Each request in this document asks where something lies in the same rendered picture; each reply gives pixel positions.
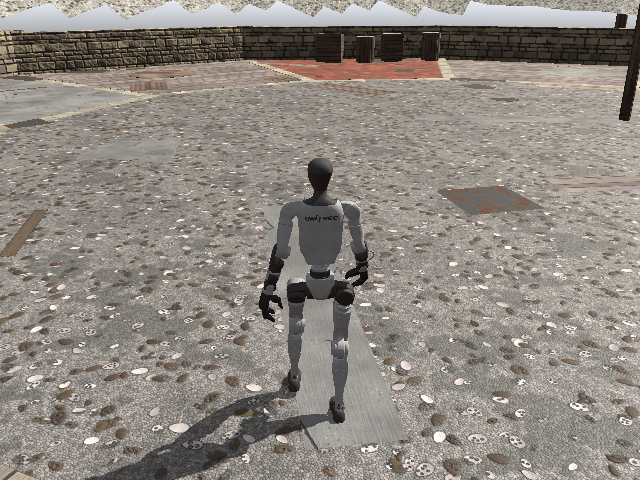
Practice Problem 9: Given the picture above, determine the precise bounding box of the robot right upper arm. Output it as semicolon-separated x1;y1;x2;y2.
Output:
340;201;366;254

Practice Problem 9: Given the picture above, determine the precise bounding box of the robot left forearm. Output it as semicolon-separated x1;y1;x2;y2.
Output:
262;243;284;295

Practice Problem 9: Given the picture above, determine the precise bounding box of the right robot hand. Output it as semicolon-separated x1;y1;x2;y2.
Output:
345;266;368;287

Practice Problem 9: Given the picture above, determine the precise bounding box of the left robot hand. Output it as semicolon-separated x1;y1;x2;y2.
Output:
259;292;283;322

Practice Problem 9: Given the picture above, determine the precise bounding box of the robot left upper arm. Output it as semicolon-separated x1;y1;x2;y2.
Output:
275;201;300;259

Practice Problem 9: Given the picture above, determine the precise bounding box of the robot thigh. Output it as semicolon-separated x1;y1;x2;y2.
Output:
286;278;307;335
331;280;355;359

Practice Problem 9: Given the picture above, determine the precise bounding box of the robot right forearm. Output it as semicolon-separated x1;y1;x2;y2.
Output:
354;239;369;272

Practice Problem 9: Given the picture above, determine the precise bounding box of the left robot thigh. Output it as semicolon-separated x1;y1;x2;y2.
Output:
286;278;307;335

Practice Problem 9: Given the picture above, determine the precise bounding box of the right robot thigh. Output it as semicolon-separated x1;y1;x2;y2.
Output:
331;280;355;359

